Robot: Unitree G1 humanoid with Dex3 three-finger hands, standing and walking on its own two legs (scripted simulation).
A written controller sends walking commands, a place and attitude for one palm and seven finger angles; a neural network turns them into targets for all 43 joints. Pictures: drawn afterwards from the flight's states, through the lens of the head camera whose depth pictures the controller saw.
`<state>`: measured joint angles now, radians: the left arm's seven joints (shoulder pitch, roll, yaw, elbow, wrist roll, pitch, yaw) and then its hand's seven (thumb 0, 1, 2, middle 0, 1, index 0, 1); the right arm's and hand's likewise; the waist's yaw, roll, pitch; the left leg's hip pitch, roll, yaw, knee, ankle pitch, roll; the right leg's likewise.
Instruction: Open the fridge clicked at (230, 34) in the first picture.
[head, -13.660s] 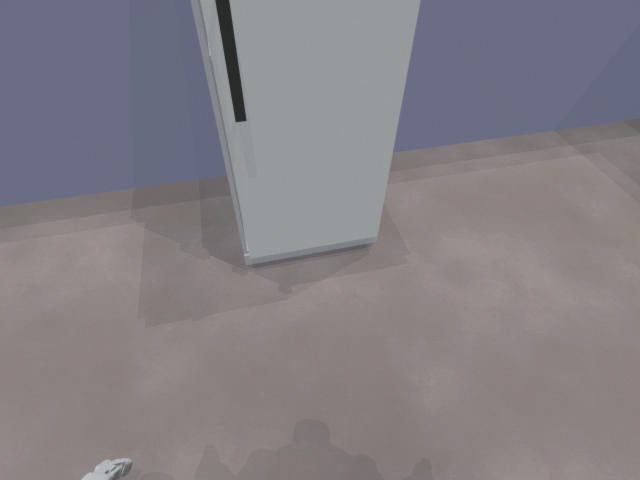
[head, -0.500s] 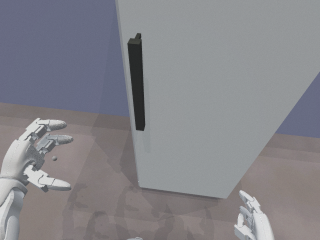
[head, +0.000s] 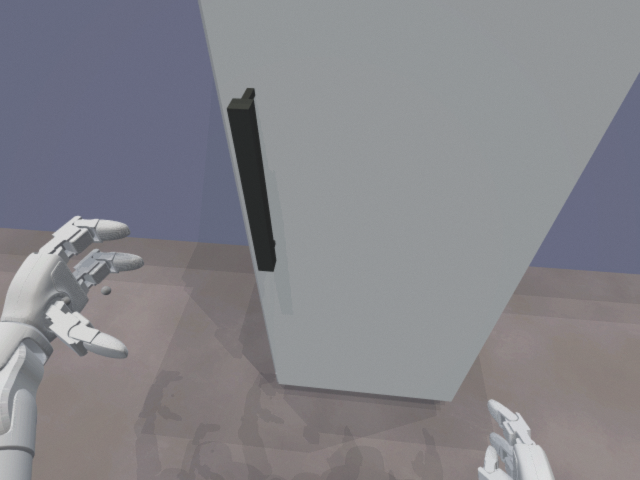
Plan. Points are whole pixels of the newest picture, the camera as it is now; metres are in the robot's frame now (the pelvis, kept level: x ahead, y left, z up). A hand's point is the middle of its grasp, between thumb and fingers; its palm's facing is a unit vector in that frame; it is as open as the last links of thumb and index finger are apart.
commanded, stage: raise the hand to about handle height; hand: left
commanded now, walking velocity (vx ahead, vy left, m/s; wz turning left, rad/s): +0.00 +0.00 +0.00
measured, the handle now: (259, 190) +0.50 +0.15 +0.10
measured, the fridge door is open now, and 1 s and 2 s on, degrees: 0 0 0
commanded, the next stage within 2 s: move the hooked fingers beside the handle in 0.32 s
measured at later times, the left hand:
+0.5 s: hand (126, 281) +0.29 +0.25 +0.13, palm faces +0.03 -1.00 -0.04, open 14.0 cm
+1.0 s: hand (156, 247) +0.34 +0.24 +0.13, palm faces +0.00 -1.00 -0.01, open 14.0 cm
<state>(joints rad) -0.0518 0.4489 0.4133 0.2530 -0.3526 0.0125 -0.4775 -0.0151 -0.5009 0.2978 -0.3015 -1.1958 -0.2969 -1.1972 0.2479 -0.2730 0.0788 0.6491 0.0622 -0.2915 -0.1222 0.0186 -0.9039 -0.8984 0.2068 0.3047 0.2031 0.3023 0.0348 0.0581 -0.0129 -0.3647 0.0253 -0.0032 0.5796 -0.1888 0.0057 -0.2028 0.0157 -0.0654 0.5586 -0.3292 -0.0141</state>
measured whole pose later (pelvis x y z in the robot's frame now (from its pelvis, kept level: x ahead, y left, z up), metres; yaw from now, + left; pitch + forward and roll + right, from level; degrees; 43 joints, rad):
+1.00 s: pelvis +0.01 +0.00 +0.00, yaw -1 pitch +1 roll -1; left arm -0.27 0.40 0.35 0.42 -0.29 -0.03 -0.39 -0.02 -0.50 0.30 -0.30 -1.20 -0.30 -1.20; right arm 0.26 -0.26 0.07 0.66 0.05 -0.26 -0.12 0.02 -0.90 -0.90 0.21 0.30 0.20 0.30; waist 0.02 0.04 -0.02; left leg -0.39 0.02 0.02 0.58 -0.20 0.01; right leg -0.24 0.01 -0.05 0.57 -0.34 -0.01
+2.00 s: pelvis +0.01 +0.00 -0.01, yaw -2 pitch +5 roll -1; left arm -0.58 0.42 0.34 0.79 -0.21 -0.14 -0.31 -0.02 -0.50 0.30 -0.30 -1.20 -0.30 -1.20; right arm 0.34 -0.29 0.03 0.68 0.04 -0.15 -0.08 0.02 -0.91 -0.90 0.21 0.30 0.20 0.30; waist -0.05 0.03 -0.04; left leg -0.52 0.04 0.02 0.67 -0.24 0.00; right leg -0.37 0.02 -0.04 0.66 -0.38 -0.02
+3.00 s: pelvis +0.01 +0.01 -0.01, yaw -1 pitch +6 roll -2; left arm -0.64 0.43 0.31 0.86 -0.22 -0.16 -0.32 -0.02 -0.50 0.30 -0.30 -1.20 -0.30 -1.20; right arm 0.34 -0.28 0.04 0.67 0.05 -0.12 -0.08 0.01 -0.91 -0.90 0.21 0.30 0.20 0.30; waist -0.05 0.03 -0.05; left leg -0.57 0.03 0.01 0.71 -0.25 0.01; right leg -0.41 0.02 -0.05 0.68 -0.38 -0.01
